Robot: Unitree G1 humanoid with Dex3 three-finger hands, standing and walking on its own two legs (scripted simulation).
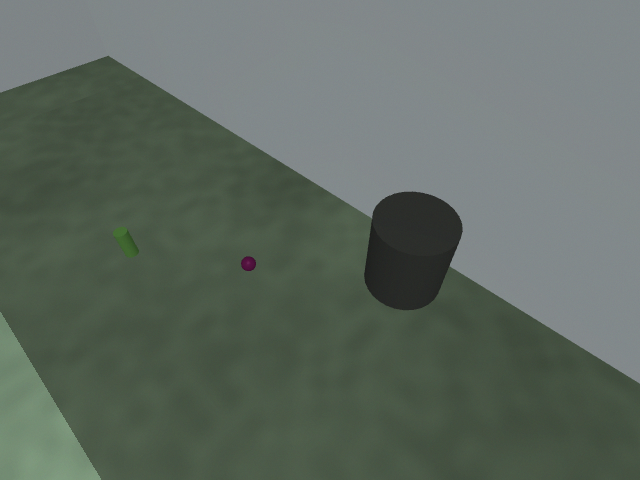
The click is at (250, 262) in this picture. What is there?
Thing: free ball
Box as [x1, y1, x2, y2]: [241, 256, 255, 270]
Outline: 252,257 248,256 243,258 241,261 241,265 244,269 250,270 254,267 255,261
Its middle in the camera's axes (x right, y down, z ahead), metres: -0.29 +0.10 +1.54
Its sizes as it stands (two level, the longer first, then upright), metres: 0.059 0.059 0.059
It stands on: the floor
